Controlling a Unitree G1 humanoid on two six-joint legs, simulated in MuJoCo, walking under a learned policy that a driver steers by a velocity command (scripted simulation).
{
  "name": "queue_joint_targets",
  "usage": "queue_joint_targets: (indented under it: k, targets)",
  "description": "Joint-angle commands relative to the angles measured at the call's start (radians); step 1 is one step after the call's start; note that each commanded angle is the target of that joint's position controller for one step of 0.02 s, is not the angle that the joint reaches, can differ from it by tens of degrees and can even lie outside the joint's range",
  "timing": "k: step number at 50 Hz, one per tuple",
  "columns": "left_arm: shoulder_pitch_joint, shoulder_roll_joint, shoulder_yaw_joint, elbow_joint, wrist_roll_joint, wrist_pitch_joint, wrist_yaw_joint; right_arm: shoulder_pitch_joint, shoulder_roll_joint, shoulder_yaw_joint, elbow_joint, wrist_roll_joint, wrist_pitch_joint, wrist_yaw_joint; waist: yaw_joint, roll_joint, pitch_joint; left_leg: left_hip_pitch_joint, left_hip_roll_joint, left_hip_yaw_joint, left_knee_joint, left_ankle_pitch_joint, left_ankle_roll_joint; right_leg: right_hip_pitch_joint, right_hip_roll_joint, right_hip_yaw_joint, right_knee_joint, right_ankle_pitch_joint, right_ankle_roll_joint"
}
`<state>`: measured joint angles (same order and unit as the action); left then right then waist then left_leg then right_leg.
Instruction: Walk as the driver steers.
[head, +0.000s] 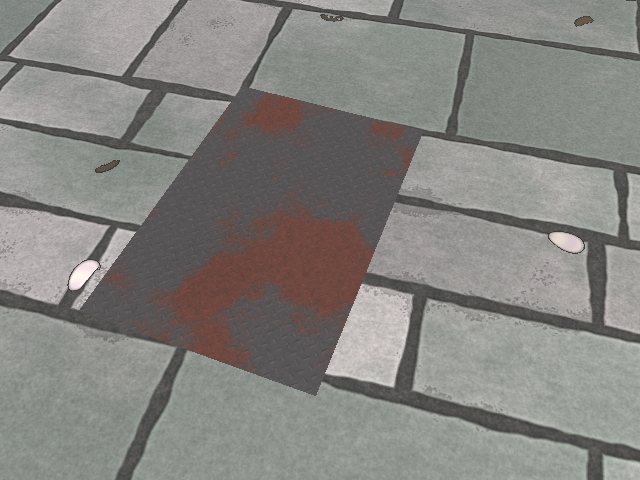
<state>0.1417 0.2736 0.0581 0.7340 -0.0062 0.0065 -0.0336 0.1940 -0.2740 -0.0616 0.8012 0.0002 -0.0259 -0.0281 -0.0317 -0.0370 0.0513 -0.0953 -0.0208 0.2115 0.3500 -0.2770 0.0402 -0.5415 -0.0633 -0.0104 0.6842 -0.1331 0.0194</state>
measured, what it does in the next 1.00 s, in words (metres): walks ahead, turning right: right foot, then left foot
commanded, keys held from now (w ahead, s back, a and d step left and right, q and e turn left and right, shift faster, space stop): e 0.24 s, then w+e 0.42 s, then w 0.34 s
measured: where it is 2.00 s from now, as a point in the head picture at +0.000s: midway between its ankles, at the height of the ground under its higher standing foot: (459, 331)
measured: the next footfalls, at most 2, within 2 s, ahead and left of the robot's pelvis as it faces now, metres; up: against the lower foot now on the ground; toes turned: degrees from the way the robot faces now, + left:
right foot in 0.06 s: +0.14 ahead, -0.11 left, +0.00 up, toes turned -5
left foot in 0.46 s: +0.17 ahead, +0.12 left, +0.00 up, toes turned -20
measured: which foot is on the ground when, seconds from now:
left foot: down 0.00-0.06, up 0.08-0.44, down 0.46-0.94, up 0.96-1.00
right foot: up 0.00-0.04, down 0.06-0.46, up 0.48-0.90, down 0.92-1.00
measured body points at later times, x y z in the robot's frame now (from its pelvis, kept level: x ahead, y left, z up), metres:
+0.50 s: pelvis +0.10 +0.01 -0.01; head +0.11 +0.02 +0.44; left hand +0.32 +0.24 -0.10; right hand +0.14 -0.30 -0.10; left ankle +0.13 +0.13 -0.74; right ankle +0.10 -0.11 -0.73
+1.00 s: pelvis +0.26 -0.12 -0.02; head +0.30 -0.14 +0.43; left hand +0.58 -0.02 -0.09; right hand +0.10 -0.35 -0.15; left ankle +0.17 +0.11 -0.66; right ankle +0.28 -0.24 -0.74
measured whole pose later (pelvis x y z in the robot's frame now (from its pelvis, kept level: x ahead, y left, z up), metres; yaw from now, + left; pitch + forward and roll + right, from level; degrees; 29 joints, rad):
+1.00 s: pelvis +0.26 -0.12 -0.02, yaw -29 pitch +3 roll +0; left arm 0.08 0.27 0.05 0.60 -0.01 -0.05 -0.03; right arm 0.42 -0.29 -0.05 0.90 0.03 -0.07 0.00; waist -0.07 0.00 0.05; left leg -0.18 0.09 0.01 0.99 -0.50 -0.01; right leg -0.46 0.02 -0.04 0.60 -0.19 -0.05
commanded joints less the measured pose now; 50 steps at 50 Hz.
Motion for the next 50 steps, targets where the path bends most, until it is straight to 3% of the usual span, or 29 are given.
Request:
queue_joint_targets:
  k: [1, 3, 4, 5, 6, 7, 8, 9, 12, 15, 17, 20, 22, 23, 24, 25, 26, 27, 28, 30, 36, 39, 42, 44, 46, 47, 48, 49, 50]
  targets:
    - [-0.002, 0.096, 0.033, -0.095, -0.001, -0.003, -0.015, -0.031, -0.184, -0.051, -0.053, 0.022, 0.013, -0.011, 0.022, 0.116, -0.076, 0.078, 0.322, -0.111, 0.066, 0.686, 0.129, 0.037, 0.013, -0.028, -0.057, -0.088, -0.041]
    - [0.112, 0.142, 0.058, -0.079, 0.002, -0.010, -0.006, -0.011, -0.167, -0.049, -0.045, 0.027, 0.020, -0.017, 0.080, 0.061, -0.141, 0.028, 0.237, -0.052, 0.304, 0.713, 0.050, 0.252, 0.071, -0.039, -0.235, 0.126, -0.101]
    - [0.189, 0.258, 0.091, -0.081, 0.007, -0.010, 0.020, 0.008, -0.140, -0.038, -0.066, -0.007, 0.011, -0.013, 0.095, -0.117, -0.224, -0.171, 0.144, -0.017, 0.569, 0.415, -0.034, 0.483, -0.089, 0.205, -0.238, 0.616, -0.186]
    - [0.178, 0.329, 0.098, -0.101, 0.025, -0.010, 0.027, 0.042, -0.079, -0.013, -0.106, -0.041, 0.004, -0.002, 0.046, -0.275, -0.322, -0.498, -0.043, -0.098, 0.873, -0.417, -0.105, 0.704, -0.324, 0.573, -0.231, 0.827, -0.433]
    - [0.172, 0.239, 0.076, -0.115, 0.018, -0.012, 0.023, -0.016, -0.128, -0.024, -0.086, -0.023, 0.002, 0.013, 0.107, -0.113, -0.396, -0.519, -0.009, -0.293, 0.951, -0.420, -0.093, 0.686, -0.300, 0.545, -0.268, 0.685, -0.426]
    - [0.106, 0.211, 0.067, -0.127, 0.010, -0.018, 0.023, -0.057, -0.140, -0.029, -0.100, 0.008, 0.006, 0.017, 0.085, -0.070, -0.300, -0.560, 0.019, -0.298, 0.943, -0.346, -0.079, 0.602, -0.257, 0.441, -0.283, 0.570, -0.373]
    - [0.056, 0.186, 0.062, -0.129, -0.006, -0.015, 0.027, -0.064, -0.128, -0.029, -0.089, 0.005, 0.012, 0.007, 0.060, 0.001, -0.230, -0.568, 0.044, -0.293, 0.875, -0.279, -0.080, 0.521, -0.203, 0.386, -0.304, 0.422, -0.313]
    - [0.015, 0.168, 0.056, -0.137, -0.015, -0.007, 0.035, -0.076, -0.141, -0.035, -0.091, -0.008, 0.021, -0.005, 0.044, 0.003, -0.180, -0.551, 0.056, -0.292, 0.804, -0.223, -0.087, 0.438, -0.174, 0.357, -0.328, 0.324, -0.282]
    - [-0.009, 0.183, 0.062, -0.151, 0.007, 0.006, 0.051, -0.040, -0.109, -0.030, -0.085, -0.005, 0.030, -0.010, 0.012, -0.076, -0.174, -0.429, 0.020, -0.271, 0.659, -0.148, -0.111, 0.318, -0.112, 0.318, -0.354, 0.280, -0.268]
    - [0.007, 0.193, 0.068, -0.153, -0.010, 0.008, 0.066, -0.065, -0.093, -0.022, -0.093, -0.001, 0.022, -0.002, 0.034, -0.095, -0.198, -0.371, 0.013, -0.271, 0.488, -0.072, -0.115, 0.285, -0.080, 0.355, -0.403, -0.171, -0.255]
    - [0.005, 0.205, 0.069, -0.157, -0.007, 0.007, 0.068, -0.084, -0.103, -0.023, -0.104, 0.004, 0.011, 0.009, 0.042, -0.139, -0.177, -0.328, 0.001, -0.265, 0.410, -0.072, -0.107, 0.244, -0.078, 0.404, -0.427, -0.335, -0.248]
    - [0.022, 0.203, 0.067, -0.155, -0.010, 0.007, 0.062, -0.074, -0.114, -0.029, -0.106, 0.013, -0.019, 0.024, 0.038, -0.137, -0.151, -0.244, -0.014, -0.254, 0.284, -0.078, -0.078, 0.208, -0.073, 0.458, -0.412, -0.428, -0.231]
    - [0.001, 0.182, 0.058, -0.160, -0.014, 0.012, 0.063, 0.002, -0.106, -0.035, -0.080, 0.019, -0.038, 0.029, -0.017, -0.112, -0.127, -0.083, -0.008, -0.240, 0.108, 0.014, -0.044, 0.117, -0.028, 0.457, -0.366, -0.487, -0.190]
    - [-0.012, 0.146, 0.047, -0.169, -0.013, 0.011, 0.063, 0.082, -0.137, -0.047, -0.056, 0.015, -0.043, 0.023, -0.053, -0.066, -0.123, 0.056, 0.069, -0.296, 0.040, -0.009, -0.011, -0.002, 0.021, 0.413, -0.268, -0.508, -0.140]
    - [-0.009, 0.059, 0.025, -0.184, -0.015, 0.007, 0.061, 0.177, -0.212, -0.063, -0.040, -0.008, -0.043, 0.012, -0.065, 0.130, -0.148, 0.179, 0.294, -0.556, -0.058, -0.244, 0.063, -0.166, 0.135, 0.232, 0.050, -0.499, -0.066]
    - [-0.038, 0.089, 0.030, -0.239, -0.020, -0.012, 0.056, 0.158, -0.277, -0.077, -0.041, -0.041, -0.048, 0.026, -0.038, 0.276, -0.052, 0.091, 0.438, -0.877, -0.177, -0.480, 0.173, -0.344, 0.141, 0.173, 0.230, -0.426, -0.061]
    - [-0.026, 0.149, 0.044, -0.228, -0.017, -0.021, 0.051, 0.082, -0.224, -0.065, -0.071, -0.031, -0.057, 0.021, -0.009, 0.242, 0.007, 0.050, 0.431, -0.850, -0.188, -0.517, 0.188, -0.374, 0.079, 0.199, 0.337, -0.341, -0.056]
    - [0.010, 0.172, 0.056, -0.200, -0.015, -0.022, 0.044, 0.037, -0.171, -0.051, -0.080, -0.011, -0.059, 0.012, 0.011, 0.220, 0.027, 0.052, 0.376, -0.735, -0.184, -0.437, 0.148, -0.384, 0.069, 0.191, 0.374, -0.263, -0.043]
    - [0.038, 0.168, 0.059, -0.177, -0.008, -0.021, 0.043, 0.025, -0.147, -0.043, -0.087, -0.002, -0.058, 0.007, 0.016, 0.199, 0.009, 0.070, 0.332, -0.638, -0.178, -0.338, 0.110, -0.368, 0.057, 0.172, 0.401, -0.209, -0.029]
    - [0.014, 0.129, 0.051, -0.177, -0.008, -0.028, 0.032, 0.063, -0.135, -0.035, -0.072, -0.008, -0.063, 0.000, -0.008, 0.168, 0.021, 0.053, 0.293, -0.482, -0.194, -0.133, 0.088, -0.351, 0.035, 0.143, 0.446, -0.098, -0.009]
    - [-0.076, 0.056, 0.024, -0.216, -0.016, -0.037, 0.014, 0.165, -0.140, -0.032, -0.032, -0.012, -0.063, 0.010, -0.056, 0.145, 0.032, 0.062, 0.261, -0.258, -0.210, 0.130, 0.107, -0.284, 0.016, 0.086, 0.253, 0.058, 0.018]
    - [-0.162, 0.030, 0.007, -0.244, -0.016, -0.049, -0.007, 0.195, -0.173, -0.037, -0.007, 0.006, -0.054, 0.014, -0.080, 0.145, 0.064, 0.059, 0.276, -0.212, -0.220, 0.171, 0.115, -0.204, 0.014, 0.017, 0.074, 0.073, 0.006]
    - [-0.196, 0.036, 0.004, -0.258, -0.020, -0.056, -0.023, 0.230, -0.196, -0.042, 0.027, 0.029, -0.044, 0.023, -0.073, 0.152, 0.082, 0.099, 0.309, -0.200, -0.198, 0.273, 0.116, -0.116, 0.026, -0.031, -0.050, -0.001, -0.039]
    - [-0.147, 0.073, 0.019, -0.251, -0.016, -0.060, -0.026, 0.226, -0.220, -0.047, 0.044, 0.038, -0.037, 0.023, -0.017, 0.182, 0.037, 0.134, 0.320, -0.178, -0.103, 0.597, 0.101, 0.023, 0.070, -0.061, -0.114, -0.055, -0.087]
    - [0.130, 0.153, 0.066, -0.167, -0.013, -0.055, -0.010, 0.219, -0.213, -0.039, 0.053, 0.038, -0.034, 0.015, 0.142, 0.159, -0.148, 0.044, 0.263, -0.092, 0.225, 0.879, 0.051, 0.449, 0.121, -0.084, -0.186, 0.033, -0.152]
    - [0.315, 0.225, 0.088, -0.131, -0.007, -0.042, 0.012, 0.206, -0.163, -0.017, 0.020, 0.006, -0.044, 0.015, 0.214, 0.043, -0.298, -0.221, 0.219, -0.085, 0.546, 0.515, 0.012, 0.797, -0.065, 0.151, -0.134, 0.051, -0.207]
    - [0.311, 0.305, 0.087, -0.122, -0.004, -0.046, 0.014, 0.303, -0.037, 0.024, -0.013, -0.004, -0.067, 0.027, 0.114, -0.234, -0.449, -0.548, 0.031, -0.177, 0.872, -0.288, -0.041, 1.012, -0.324, 0.684, -0.278, -0.164, -0.368]
    - [0.310, 0.207, 0.064, -0.123, 0.001, -0.054, 0.012, 0.209, -0.146, -0.006, -0.003, 0.031, -0.088, 0.033, 0.169, -0.121, -0.432, -0.632, 0.062, -0.313, 0.979, -0.291, -0.031, 0.956, -0.318, 0.722, -0.357, -0.211, -0.349]
    - [0.253, 0.174, 0.048, -0.109, 0.000, -0.062, 0.010, 0.117, -0.170, -0.015, -0.043, 0.053, -0.096, 0.035, 0.152, -0.115, -0.263, -0.703, 0.104, -0.284, 0.986, -0.206, -0.018, 0.828, -0.275, 0.549, -0.366, -0.117, -0.306]
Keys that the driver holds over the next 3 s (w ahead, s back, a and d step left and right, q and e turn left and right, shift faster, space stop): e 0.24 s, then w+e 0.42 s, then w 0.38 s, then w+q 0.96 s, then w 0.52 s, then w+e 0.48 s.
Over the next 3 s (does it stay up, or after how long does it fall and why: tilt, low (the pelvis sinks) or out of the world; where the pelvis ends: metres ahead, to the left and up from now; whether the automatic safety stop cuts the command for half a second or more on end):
stays up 1.35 -0.30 -0.02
